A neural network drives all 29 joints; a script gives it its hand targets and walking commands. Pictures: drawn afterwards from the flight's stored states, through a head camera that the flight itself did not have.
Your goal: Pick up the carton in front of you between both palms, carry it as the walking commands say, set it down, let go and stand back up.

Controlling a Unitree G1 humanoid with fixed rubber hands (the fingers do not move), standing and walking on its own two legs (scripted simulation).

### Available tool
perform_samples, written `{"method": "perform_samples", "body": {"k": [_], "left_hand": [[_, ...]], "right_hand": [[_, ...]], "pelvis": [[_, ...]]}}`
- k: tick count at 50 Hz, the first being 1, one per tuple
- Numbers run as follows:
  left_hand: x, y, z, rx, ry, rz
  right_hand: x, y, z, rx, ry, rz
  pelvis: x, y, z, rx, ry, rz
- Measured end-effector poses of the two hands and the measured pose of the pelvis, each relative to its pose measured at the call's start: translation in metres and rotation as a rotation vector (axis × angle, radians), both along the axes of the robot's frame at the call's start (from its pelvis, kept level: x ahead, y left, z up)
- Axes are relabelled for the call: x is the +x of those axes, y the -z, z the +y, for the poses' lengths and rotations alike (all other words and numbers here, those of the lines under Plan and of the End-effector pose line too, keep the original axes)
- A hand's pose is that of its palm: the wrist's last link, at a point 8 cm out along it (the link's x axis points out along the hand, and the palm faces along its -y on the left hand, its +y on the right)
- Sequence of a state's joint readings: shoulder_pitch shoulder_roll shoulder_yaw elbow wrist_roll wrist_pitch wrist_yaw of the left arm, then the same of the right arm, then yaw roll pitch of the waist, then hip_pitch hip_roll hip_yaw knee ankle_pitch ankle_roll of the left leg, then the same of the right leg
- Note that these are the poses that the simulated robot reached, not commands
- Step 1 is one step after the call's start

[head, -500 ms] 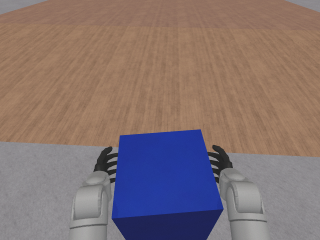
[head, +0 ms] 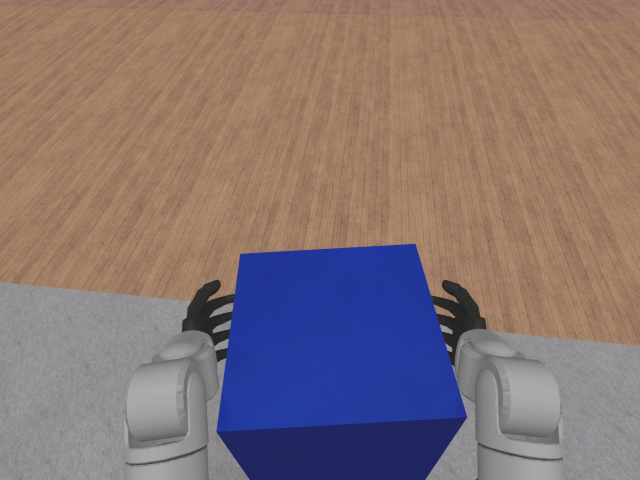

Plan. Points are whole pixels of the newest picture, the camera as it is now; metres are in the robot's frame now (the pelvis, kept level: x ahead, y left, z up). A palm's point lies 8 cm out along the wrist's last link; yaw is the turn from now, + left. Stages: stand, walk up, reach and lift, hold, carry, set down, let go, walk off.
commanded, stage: carry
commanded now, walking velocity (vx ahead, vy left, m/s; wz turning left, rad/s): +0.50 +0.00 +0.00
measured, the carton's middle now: (334, 375) +0.27 +0.00 +0.02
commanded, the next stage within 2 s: none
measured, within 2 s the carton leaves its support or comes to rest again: neither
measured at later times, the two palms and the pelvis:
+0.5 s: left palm (236, 176) +0.60 +0.17 +0.08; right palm (409, 180) +0.59 -0.13 +0.08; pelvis +0.33 +0.03 +0.00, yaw -1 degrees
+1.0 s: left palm (261, 77) +0.94 +0.16 +0.11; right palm (391, 79) +0.94 -0.14 +0.11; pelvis +0.66 +0.01 -0.01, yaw +0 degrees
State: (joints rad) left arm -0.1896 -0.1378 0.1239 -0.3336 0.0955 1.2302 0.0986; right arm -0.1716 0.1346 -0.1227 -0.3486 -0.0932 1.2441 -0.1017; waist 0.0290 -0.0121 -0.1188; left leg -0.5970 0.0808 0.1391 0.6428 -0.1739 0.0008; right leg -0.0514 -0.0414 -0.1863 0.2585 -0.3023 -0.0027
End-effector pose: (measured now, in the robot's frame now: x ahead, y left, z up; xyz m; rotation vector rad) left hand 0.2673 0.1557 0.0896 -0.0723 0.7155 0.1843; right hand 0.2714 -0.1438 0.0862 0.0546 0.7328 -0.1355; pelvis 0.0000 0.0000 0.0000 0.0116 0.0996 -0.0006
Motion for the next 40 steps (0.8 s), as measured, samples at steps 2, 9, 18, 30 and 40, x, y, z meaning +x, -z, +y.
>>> {"method": "perform_samples", "body": {"k": [2, 9, 18, 30, 40], "left_hand": [[0.031, 0.004, 0.008, -0.007, 0.002, -0.009], [0.134, 0.035, 0.027, -0.031, 0.041, 0.03], [0.237, 0.024, 0.022, -0.021, 0.101, 0.05], [0.407, 0.016, 0.0, 0.033, 0.036, -0.063], [0.515, 0.011, -0.005, 0.031, -0.017, 0.042]], "right_hand": [[0.029, 0.003, 0.008, -0.005, 0.003, -0.009], [0.118, 0.028, 0.027, -0.031, 0.041, 0.03], [0.209, 0.015, 0.023, -0.042, 0.082, 0.052], [0.4, 0.022, 0.0, 0.008, 0.016, -0.062], [0.523, 0.016, -0.005, 0.007, -0.038, 0.041]], "pelvis": [[0.029, 0.006, 0.008, -0.002, 0.002, -0.006], [0.122, 0.02, 0.038, -0.001, 0.043, -0.018], [0.225, -0.007, 0.044, -0.042, 0.033, -0.004], [0.41, 0.027, 0.006, -0.033, -0.009, -0.042], [0.522, -0.005, -0.011, 0.014, -0.024, -0.018]]}}
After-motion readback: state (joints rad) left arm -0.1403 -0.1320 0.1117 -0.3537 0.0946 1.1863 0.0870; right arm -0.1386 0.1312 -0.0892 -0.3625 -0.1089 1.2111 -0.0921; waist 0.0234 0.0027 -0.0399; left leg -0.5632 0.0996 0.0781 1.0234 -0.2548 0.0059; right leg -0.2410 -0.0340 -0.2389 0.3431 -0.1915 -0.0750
